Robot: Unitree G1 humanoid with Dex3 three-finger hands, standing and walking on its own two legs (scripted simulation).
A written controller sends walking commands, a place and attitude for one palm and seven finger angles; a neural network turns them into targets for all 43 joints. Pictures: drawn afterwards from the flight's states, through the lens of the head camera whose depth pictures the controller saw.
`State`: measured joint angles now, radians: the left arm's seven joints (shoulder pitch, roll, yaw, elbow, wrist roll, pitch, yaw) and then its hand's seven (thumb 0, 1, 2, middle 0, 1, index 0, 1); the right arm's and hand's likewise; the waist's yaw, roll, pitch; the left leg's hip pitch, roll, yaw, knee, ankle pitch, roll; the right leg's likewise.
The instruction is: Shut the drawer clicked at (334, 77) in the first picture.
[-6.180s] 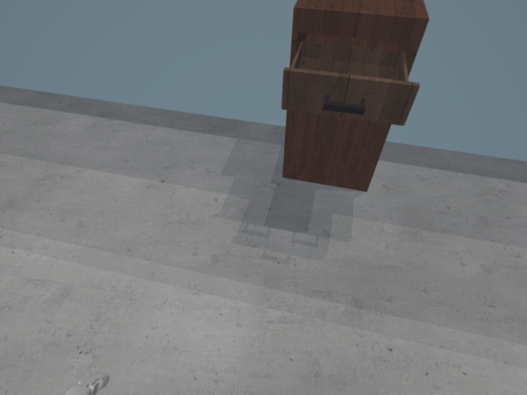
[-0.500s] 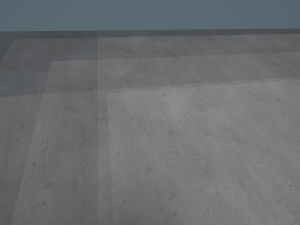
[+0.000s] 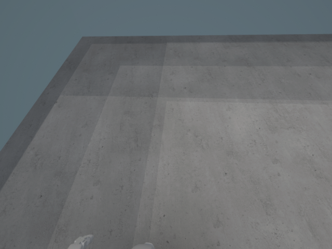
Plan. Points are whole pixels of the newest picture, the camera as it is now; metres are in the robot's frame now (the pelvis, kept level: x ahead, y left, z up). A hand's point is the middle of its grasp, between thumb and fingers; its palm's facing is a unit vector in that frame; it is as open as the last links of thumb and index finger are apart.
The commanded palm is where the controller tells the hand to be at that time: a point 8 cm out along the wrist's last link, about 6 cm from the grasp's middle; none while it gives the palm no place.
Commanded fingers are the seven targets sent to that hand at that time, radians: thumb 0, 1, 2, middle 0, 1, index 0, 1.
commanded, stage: turn to face it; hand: left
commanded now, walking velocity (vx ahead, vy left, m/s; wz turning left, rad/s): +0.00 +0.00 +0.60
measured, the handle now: out of the picture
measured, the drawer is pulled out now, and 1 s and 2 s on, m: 0.30 0.30 0.30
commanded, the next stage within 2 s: none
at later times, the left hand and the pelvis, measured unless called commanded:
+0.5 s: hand out of the picture -0.07 +0.22 -0.18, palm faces +0.39 -0.88 -0.27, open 7.4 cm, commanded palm none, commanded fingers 0.00 0.90 0.90 -0.20 -0.30 -0.20 -0.30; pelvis -0.01 +0.01 -0.01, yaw +20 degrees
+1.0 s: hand out of the picture -0.01 +0.21 -0.12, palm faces +0.57 -0.76 -0.31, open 7.4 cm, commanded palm none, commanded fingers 0.00 0.90 0.90 -0.20 -0.30 -0.20 -0.30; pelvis +0.01 -0.02 +0.01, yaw +37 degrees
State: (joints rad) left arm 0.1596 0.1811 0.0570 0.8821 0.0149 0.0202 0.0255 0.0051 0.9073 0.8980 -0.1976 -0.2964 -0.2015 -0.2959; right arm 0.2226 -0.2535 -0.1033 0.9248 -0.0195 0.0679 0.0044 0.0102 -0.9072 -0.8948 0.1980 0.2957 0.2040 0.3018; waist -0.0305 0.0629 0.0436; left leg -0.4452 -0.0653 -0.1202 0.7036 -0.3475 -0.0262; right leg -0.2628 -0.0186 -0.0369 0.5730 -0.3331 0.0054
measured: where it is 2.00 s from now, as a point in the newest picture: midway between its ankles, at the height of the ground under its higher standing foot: outside the picture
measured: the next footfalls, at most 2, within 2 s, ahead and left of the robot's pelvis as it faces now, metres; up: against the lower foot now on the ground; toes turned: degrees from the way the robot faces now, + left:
left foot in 0.46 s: -0.02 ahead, +0.13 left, +0.00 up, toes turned +25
right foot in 0.88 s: +0.10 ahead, -0.09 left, +0.00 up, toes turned +30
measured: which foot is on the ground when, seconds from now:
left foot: up 0.00-0.44, down 0.46-0.88, up 0.90-1.00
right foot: down 0.00-0.46, up 0.48-0.86, down 0.88-1.00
